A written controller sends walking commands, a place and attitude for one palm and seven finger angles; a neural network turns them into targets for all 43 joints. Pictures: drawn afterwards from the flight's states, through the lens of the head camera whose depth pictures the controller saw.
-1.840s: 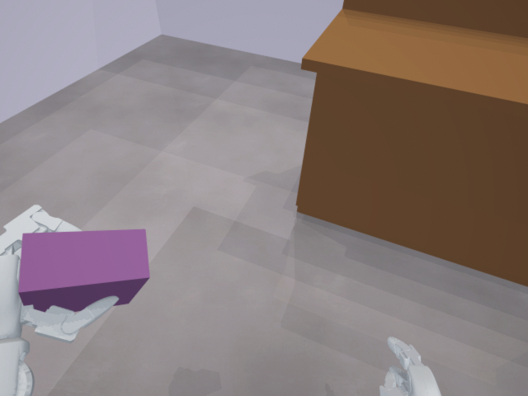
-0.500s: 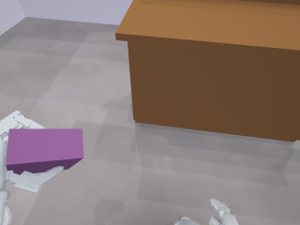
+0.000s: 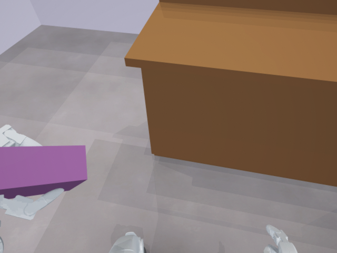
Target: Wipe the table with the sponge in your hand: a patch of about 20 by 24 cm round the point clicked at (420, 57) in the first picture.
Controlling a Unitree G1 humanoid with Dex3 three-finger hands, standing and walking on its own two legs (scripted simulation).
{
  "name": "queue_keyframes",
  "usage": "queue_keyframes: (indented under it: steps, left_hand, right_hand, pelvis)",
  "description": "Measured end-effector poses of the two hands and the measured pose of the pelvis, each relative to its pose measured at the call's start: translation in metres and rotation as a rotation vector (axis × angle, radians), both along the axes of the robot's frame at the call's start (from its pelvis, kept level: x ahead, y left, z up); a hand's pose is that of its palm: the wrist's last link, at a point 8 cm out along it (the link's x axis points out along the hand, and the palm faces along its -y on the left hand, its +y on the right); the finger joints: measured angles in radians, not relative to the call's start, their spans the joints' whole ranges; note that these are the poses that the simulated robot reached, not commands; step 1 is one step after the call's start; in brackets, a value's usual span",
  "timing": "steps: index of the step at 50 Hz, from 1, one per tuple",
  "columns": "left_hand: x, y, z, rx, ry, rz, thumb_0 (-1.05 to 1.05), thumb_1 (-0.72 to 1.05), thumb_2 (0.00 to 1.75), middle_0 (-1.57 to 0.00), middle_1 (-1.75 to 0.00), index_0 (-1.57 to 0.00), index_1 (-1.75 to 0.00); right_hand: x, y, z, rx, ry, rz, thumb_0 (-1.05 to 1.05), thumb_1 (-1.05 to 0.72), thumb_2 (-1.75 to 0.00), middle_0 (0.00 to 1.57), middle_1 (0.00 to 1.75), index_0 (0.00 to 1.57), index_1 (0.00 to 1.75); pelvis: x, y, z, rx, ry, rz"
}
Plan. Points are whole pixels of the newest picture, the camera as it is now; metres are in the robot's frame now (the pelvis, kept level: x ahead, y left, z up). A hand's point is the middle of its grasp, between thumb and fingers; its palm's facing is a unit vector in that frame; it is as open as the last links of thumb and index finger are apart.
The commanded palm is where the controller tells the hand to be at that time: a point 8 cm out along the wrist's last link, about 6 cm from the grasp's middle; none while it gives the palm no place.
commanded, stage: turn to face it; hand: left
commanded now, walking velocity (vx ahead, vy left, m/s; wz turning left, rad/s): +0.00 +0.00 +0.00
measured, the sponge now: (53, 172) +0.22 +0.21 +0.16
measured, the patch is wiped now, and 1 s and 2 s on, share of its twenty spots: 0.00 0.00 0.00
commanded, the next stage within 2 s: take the last steps up to it in 1.26 s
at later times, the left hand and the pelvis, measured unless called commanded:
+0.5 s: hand (74, 123) +0.31 +0.20 +0.18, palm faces +0.34 -0.80 -0.49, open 9.8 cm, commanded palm +0.27 +0.23 +0.18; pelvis +0.07 -0.02 -0.01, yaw -8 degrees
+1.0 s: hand (143, 121) +0.33 +0.07 +0.18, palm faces +0.05 -0.87 -0.48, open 9.8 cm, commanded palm +0.30 +0.12 +0.18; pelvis +0.03 -0.07 +0.00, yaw -24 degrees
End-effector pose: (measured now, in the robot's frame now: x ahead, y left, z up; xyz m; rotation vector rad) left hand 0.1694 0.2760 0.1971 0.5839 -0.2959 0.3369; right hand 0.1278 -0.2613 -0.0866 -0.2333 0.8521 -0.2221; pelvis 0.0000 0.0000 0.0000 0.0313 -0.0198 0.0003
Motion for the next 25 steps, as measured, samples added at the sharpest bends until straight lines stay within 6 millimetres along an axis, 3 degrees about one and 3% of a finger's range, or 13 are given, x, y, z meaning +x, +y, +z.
queue_keyframes:
  steps: [5,8,11,15,20,25]
  left_hand:
    - [0.028,0.021,-0.019,-0.068,-0.057,0.042,-0.01,-0.47,0.98,-0.78,-1.32,-0.78,-1.32]
    - [0.051,0.029,-0.025,-0.082,-0.108,0.025,-0.01,-0.47,0.98,-0.78,-1.32,-0.78,-1.32]
    - [0.072,0.029,-0.018,-0.077,-0.127,-0.005,-0.01,-0.47,0.98,-0.78,-1.32,-0.78,-1.32]
    - [0.081,0.014,0.006,-0.035,-0.152,-0.064,-0.01,-0.47,0.98,-0.78,-1.32,-0.78,-1.32]
    - [0.087,-0.011,0.023,0.016,-0.126,-0.103,-0.01,-0.47,0.99,-0.78,-1.32,-0.78,-1.32]
    - [0.108,-0.035,0.000,0.014,-0.004,-0.061,-0.01,-0.47,0.99,-0.78,-1.32,-0.78,-1.32]
  right_hand:
    - [0.052,0.028,-0.004,-0.024,-0.042,0.056,0.01,-0.90,-0.90,0.20,0.29,0.20,0.30]
    - [0.082,0.052,-0.007,0.005,-0.084,0.073,0.01,-0.90,-0.90,0.20,0.29,0.20,0.30]
    - [0.104,0.079,-0.001,0.066,-0.123,0.128,0.01,-0.90,-0.90,0.20,0.29,0.20,0.30]
    - [0.118,0.098,0.010,0.147,-0.174,0.166,0.01,-0.90,-0.90,0.21,0.30,0.20,0.30]
    - [0.117,0.087,0.008,0.202,-0.185,0.151,0.01,-0.90,-0.90,0.21,0.30,0.20,0.30]
    - [0.101,0.040,-0.012,0.209,-0.155,0.075,0.01,-0.90,-0.90,0.21,0.30,0.21,0.30]
  pelvis:
    - [0.037,0.016,-0.015,-0.009,-0.006,0.003]
    - [0.046,0.021,-0.023,0.002,-0.026,-0.002]
    - [0.049,0.019,-0.019,-0.013,-0.033,-0.005]
    - [0.056,0.016,-0.010,-0.034,-0.016,-0.046]
    - [0.065,0.005,-0.003,-0.056,0.007,-0.094]
    - [0.068,-0.022,-0.008,-0.033,0.016,-0.147]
